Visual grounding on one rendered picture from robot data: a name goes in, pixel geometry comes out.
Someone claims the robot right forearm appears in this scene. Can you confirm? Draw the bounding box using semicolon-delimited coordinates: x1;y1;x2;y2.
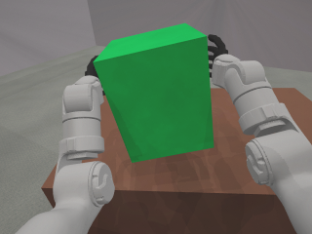
212;54;312;149

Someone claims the carton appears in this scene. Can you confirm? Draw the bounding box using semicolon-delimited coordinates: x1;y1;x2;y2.
93;23;215;163

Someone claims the pedestal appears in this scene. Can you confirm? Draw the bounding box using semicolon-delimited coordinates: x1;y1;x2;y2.
41;88;312;234

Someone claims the robot right hand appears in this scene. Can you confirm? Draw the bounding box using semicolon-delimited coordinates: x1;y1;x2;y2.
208;34;228;78

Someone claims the robot left hand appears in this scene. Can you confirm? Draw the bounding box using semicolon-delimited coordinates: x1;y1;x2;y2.
85;56;105;96

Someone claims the robot right upper arm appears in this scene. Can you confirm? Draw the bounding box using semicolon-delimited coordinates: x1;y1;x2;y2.
245;129;312;234

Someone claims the robot left upper arm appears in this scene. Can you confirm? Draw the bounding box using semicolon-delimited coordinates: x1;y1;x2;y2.
15;161;115;234

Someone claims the robot left forearm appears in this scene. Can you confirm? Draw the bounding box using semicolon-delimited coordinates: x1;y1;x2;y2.
53;75;105;200

